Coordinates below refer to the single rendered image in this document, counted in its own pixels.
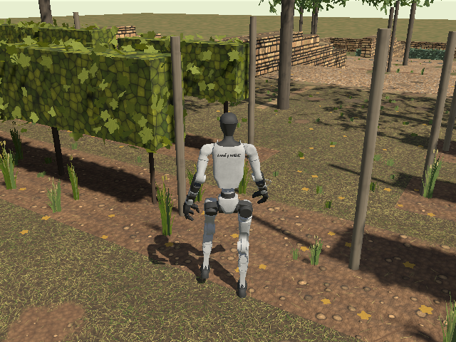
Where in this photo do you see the robot left hand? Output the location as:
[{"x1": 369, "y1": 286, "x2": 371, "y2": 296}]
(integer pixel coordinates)
[{"x1": 183, "y1": 203, "x2": 200, "y2": 221}]

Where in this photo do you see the robot right hand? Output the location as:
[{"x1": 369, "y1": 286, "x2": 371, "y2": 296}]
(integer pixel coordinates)
[{"x1": 252, "y1": 191, "x2": 269, "y2": 204}]

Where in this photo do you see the left robot shin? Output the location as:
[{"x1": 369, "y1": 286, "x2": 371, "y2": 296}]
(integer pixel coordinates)
[{"x1": 202, "y1": 223, "x2": 213, "y2": 270}]

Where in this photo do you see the left robot forearm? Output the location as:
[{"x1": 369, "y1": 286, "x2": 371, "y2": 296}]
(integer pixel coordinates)
[{"x1": 185, "y1": 173, "x2": 201, "y2": 205}]

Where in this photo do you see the right robot forearm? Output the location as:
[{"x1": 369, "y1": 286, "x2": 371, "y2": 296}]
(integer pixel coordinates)
[{"x1": 256, "y1": 171, "x2": 267, "y2": 194}]

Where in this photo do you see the robot right upper arm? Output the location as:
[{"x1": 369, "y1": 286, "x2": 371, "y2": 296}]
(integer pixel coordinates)
[{"x1": 243, "y1": 143, "x2": 263, "y2": 182}]

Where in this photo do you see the robot left upper arm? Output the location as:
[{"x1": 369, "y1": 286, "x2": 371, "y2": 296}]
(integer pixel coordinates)
[{"x1": 195, "y1": 143, "x2": 214, "y2": 184}]

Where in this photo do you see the robot left foot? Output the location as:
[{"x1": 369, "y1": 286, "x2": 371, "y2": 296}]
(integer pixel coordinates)
[{"x1": 200, "y1": 264, "x2": 210, "y2": 279}]

